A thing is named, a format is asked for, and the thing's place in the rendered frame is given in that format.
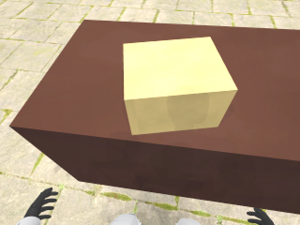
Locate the pedestal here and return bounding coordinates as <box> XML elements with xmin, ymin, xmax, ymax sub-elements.
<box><xmin>9</xmin><ymin>20</ymin><xmax>300</xmax><ymax>215</ymax></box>

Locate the left robot thigh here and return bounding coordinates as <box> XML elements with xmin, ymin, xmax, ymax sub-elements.
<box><xmin>110</xmin><ymin>214</ymin><xmax>142</xmax><ymax>225</ymax></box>

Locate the left robot forearm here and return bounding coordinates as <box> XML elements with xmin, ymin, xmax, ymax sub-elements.
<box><xmin>16</xmin><ymin>216</ymin><xmax>41</xmax><ymax>225</ymax></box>

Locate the carton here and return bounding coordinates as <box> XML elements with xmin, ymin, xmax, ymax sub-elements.
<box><xmin>123</xmin><ymin>37</ymin><xmax>238</xmax><ymax>135</ymax></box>

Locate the robot right hand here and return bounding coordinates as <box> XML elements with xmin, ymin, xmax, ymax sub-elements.
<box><xmin>247</xmin><ymin>206</ymin><xmax>275</xmax><ymax>225</ymax></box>

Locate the robot left hand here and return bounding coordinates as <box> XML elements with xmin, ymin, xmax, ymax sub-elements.
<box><xmin>23</xmin><ymin>187</ymin><xmax>58</xmax><ymax>220</ymax></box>

